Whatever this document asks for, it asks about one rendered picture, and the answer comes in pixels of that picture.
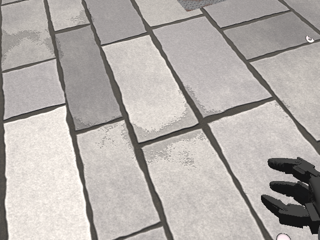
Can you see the robot right hand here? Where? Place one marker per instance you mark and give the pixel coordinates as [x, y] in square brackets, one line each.
[309, 196]

